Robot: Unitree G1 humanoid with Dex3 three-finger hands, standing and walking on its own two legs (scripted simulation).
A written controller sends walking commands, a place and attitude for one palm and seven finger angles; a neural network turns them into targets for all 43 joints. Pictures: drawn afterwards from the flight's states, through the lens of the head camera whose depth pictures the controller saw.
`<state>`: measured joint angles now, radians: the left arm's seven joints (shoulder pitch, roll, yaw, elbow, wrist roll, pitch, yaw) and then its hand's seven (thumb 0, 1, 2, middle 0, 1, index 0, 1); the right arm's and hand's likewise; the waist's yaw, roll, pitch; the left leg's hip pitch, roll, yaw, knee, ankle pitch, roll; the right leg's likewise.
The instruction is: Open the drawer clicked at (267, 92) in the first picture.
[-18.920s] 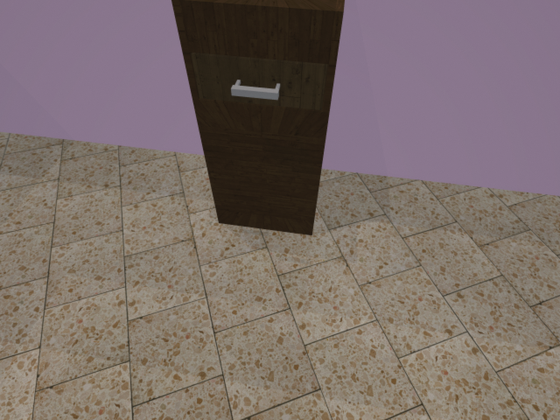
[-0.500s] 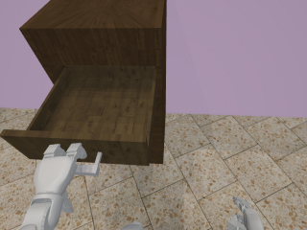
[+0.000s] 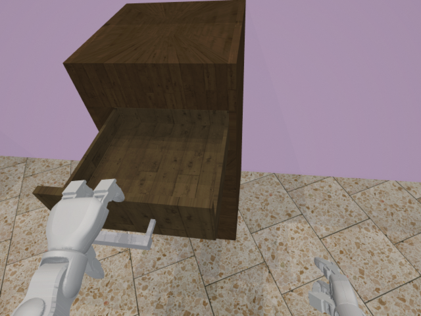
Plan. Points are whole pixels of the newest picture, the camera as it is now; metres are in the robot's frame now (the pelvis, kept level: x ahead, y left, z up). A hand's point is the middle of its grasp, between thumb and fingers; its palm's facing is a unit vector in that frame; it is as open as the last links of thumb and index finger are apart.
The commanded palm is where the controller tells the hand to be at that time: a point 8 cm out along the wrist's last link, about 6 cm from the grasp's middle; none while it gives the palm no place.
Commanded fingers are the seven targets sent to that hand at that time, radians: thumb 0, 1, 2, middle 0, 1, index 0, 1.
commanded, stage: lift the hand off the handle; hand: left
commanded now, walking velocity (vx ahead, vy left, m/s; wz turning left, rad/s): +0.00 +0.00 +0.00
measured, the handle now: (122, 230) +0.28 +0.24 -0.02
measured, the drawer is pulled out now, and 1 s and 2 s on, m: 0.30 0.30 0.30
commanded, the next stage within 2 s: draw the hand back to the body in 0.52 s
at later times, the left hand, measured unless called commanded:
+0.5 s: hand (74, 216) +0.23 +0.25 +0.13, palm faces +0.09 -0.06 -0.99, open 13.9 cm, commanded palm +0.20 +0.25 +0.18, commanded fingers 0.00 -0.50 0.30 -0.30 -1.20 -0.30 -1.20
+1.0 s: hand (64, 218) +0.22 +0.27 +0.13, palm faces +0.07 -0.08 -0.99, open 13.8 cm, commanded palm +0.19 +0.26 +0.19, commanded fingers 0.00 -0.50 0.30 -0.30 -1.20 -0.30 -1.20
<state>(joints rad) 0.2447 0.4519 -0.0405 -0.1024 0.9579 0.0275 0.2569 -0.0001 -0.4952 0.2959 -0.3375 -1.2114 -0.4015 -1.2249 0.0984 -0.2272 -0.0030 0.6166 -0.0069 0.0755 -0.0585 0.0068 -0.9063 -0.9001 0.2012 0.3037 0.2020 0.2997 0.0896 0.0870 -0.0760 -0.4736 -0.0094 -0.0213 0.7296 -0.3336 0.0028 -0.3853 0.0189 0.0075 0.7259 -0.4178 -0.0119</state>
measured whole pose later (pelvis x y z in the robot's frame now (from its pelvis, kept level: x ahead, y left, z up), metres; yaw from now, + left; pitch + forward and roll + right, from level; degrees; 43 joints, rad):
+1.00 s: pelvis +0.00 +0.01 +0.02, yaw +0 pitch +1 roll +0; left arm 0.30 0.54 0.08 -0.31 0.83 0.03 0.04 0.00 -0.49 0.30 -0.32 -1.20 -0.32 -1.20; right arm 0.10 -0.25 0.01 0.61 0.01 0.10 -0.03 0.01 -0.91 -0.90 0.20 0.30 0.20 0.30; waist 0.11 0.10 -0.02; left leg -0.31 -0.02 -0.02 0.54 -0.25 0.01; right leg -0.21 0.01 0.01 0.52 -0.32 0.00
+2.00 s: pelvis +0.03 -0.02 +0.03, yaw +0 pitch -3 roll +0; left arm 0.55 0.32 0.28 -0.46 -0.08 -0.09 0.09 0.01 0.55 0.75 -0.23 -0.52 -0.24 -0.52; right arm 0.16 -0.22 0.00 0.63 0.00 -0.10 -0.09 0.01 -0.91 -0.90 0.20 0.30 0.20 0.30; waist 0.07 0.08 0.01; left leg -0.13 0.02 -0.03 0.41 -0.23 -0.03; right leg -0.03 0.04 0.00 0.36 -0.29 -0.04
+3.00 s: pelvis -0.07 +0.01 +0.01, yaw +1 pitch +1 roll -2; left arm 0.64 0.37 0.36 -0.65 -0.04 -0.20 0.13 0.02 0.88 0.89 -0.21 -0.30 -0.22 -0.30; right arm 0.18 -0.20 0.01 0.53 0.01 -0.07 -0.05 0.01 -0.90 -0.90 0.20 0.30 0.20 0.30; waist 0.01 0.02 0.04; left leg -0.46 0.00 -0.04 0.63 -0.27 0.01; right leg -0.34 0.02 -0.01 0.56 -0.23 0.00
